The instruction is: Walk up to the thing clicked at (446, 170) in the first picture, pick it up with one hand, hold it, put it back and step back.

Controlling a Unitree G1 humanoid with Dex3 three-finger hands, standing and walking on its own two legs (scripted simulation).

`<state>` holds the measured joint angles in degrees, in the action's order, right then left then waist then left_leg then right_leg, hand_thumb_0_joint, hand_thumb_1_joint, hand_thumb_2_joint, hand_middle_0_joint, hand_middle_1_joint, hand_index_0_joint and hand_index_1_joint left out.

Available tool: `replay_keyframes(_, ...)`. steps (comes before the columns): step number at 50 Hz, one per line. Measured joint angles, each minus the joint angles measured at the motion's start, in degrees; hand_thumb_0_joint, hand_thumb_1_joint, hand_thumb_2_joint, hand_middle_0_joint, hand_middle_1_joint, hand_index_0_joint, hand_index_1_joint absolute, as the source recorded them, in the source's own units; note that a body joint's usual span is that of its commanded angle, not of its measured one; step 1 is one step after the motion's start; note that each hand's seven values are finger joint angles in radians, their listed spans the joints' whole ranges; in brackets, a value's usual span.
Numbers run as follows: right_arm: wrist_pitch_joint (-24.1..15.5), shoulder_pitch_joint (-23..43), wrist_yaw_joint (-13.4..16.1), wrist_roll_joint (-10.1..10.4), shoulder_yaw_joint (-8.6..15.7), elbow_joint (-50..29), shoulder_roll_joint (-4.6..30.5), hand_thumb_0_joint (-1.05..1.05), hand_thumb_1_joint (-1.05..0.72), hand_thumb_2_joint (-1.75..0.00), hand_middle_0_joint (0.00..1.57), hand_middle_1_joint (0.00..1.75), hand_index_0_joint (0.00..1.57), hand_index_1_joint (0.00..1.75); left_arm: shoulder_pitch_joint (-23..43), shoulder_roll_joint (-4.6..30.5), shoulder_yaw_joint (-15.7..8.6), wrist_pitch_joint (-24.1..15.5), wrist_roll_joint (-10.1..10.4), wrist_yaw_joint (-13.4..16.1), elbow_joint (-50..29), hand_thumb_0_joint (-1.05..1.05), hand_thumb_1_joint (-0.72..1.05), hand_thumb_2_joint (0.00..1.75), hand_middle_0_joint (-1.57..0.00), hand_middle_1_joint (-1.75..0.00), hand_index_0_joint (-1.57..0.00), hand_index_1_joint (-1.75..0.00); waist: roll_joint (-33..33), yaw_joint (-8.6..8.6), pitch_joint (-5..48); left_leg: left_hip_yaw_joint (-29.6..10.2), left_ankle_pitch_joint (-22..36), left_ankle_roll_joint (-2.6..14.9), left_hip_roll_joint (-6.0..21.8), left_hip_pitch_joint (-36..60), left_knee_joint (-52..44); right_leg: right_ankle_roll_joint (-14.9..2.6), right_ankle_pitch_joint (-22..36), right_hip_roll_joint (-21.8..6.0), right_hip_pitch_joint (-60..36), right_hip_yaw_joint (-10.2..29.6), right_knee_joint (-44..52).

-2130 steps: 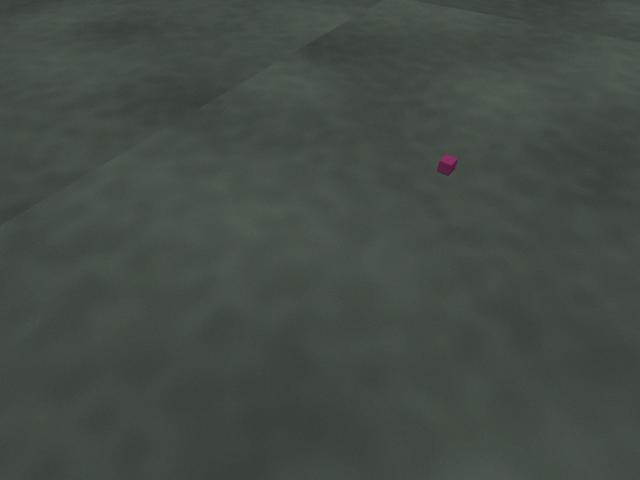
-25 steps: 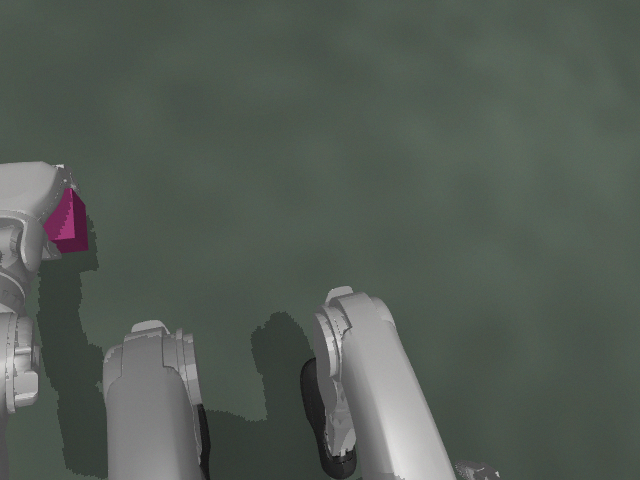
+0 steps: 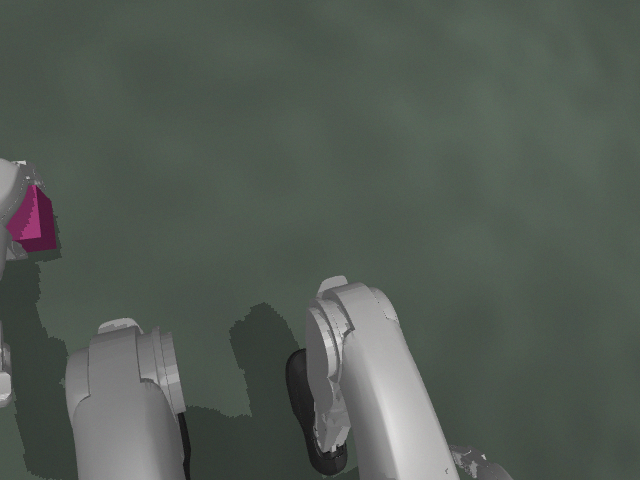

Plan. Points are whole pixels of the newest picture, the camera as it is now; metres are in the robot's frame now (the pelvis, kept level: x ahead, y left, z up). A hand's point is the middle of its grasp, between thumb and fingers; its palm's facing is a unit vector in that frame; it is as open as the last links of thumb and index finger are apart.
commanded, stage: rest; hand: left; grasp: from above
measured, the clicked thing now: (9, 222) +0.46 +0.30 -0.23
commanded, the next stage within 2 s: open in 1.24 s
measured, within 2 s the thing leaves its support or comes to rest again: rests again in 0.92 s
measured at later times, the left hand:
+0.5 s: hand (16, 221) +0.46 +0.29 -0.24, palm faces -0.46 -0.11 -0.88, open 9.6 cm
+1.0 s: hand (20, 223) +0.46 +0.29 -0.26, palm faces -0.45 -0.11 -0.89, open 9.6 cm
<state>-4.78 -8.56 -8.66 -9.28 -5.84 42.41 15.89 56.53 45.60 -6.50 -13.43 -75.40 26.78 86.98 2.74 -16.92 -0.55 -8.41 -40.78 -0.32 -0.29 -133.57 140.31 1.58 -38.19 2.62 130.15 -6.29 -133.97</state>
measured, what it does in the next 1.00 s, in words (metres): stands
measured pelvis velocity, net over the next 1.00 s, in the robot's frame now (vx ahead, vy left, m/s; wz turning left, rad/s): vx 0.00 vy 0.01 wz -0.08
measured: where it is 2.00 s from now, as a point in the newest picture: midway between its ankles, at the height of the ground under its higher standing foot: (250, 458)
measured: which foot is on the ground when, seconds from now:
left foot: down 0.00-1.00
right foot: down 0.00-1.00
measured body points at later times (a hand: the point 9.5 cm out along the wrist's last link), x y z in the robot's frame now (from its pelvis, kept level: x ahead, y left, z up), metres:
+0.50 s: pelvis +0.00 +0.00 -0.02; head +0.27 +0.09 +0.33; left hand +0.48 +0.29 -0.19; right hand +0.02 -0.27 -0.08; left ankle +0.07 +0.12 -0.29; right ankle +0.10 -0.12 -0.29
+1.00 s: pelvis +0.00 +0.01 -0.02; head +0.27 +0.11 +0.32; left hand +0.48 +0.30 -0.20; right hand +0.03 -0.26 -0.08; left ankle +0.07 +0.12 -0.29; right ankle +0.10 -0.12 -0.29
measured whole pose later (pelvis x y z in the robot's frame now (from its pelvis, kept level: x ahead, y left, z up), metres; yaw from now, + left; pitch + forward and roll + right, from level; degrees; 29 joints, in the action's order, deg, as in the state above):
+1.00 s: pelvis +0.00 +0.01 -0.02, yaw -4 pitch +29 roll -13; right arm -11.1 -7.2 -12.3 -12.7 -13.6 38.8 18.7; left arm 59.9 55.4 -8.3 -13.2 -76.2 33.0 97.0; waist 6.4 -21.4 -7.3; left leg -12.8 -41.3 0.2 -0.1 -134.9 145.9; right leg 2.6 -37.0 3.9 129.8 -10.0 -135.7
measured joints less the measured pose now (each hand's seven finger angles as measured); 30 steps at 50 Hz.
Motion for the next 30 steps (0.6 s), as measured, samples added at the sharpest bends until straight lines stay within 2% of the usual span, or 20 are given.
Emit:
replay_keyframes(7,-0.78,0.52,-0.38,-0.36,-1.14,-0.37,0.13,0.0,-0.91,-0.9,0.2,0.3,0.2,0.3,1.43,0.81,0.72,1.43,-0.04,1.49,3.48,-0.02,0.01,0.44,-0.77,-0.49,-0.82,-0.43,-0.31,-0.79,-0.19,-0.26,-0.15,0.23,-0.07,-1.0,1.06,0.17,-0.13,0.03,0.69,-0.24,-0.71)
replay_keyframes(14,-2.01,0.55,-1.1,-0.93,-2.88,-1.04,0.57,0.0,-0.9,-0.9,0.2,0.3,0.2,0.3,2.78,2.95,-0.32,1.16,0.66,1.81,4.88,-0.02,0.02,0.44,-0.77,-0.49,-0.81,-0.43,0.21,-1.6,-2.41,-1.13,-0.36,0.15,-0.01,-1.15,2.23,0.33,0.04,0.27,0.72,-0.97,-1.29)
replay_keyframes(17,-2.32,0.4,-1.39,-1.35,-3.41,-1.48,0.85,0.0,-0.9,-0.9,0.21,0.3,0.2,0.3,2.83,4.24,-1.83,0.77,0.4,2.13,5.54,-0.02,0.02,0.44,-0.76,-0.5,-0.81,-0.43,0.64,-2.21,-3.26,-1.66,-0.36,0.05,-0.03,-1.31,2.8,0.33,0.22,0.35,0.76,-1.42,-1.53)
replay_keyframes(26,-2.94,-0.28,-1.86,-2.38,-4.54,-2.15,2.21,0.0,-0.9,-0.9,0.21,0.3,0.2,0.3,1.61,6.56,-3.32,-0.39,-0.95,3.08,5.34,-0.02,0.02,0.43,-0.76,-0.5,-0.81,-0.43,1.92,-3.02,-5.03,-3.03,-0.37,-0.09,-0.11,-1.55,4.13,0.34,0.63,0.59,0.53,-2.58,-1.86)
replay_keyframes(30,-3.49,-0.37,-2.18,-2.74,-4.82,-2.24,2.71,0.0,-0.9,-0.9,0.21,0.3,0.2,0.3,1.65,7.19,-2.79,-0.39,-1.39,3.91,5.46,-0.02,0.02,0.43,-0.76,-0.5,-0.81,-0.43,2.43,-3.19,-5.32,-3.38,-0.46,-0.08,-0.12,-1.58,4.61,0.4,0.66,0.67,0.41,-2.88,-2.04)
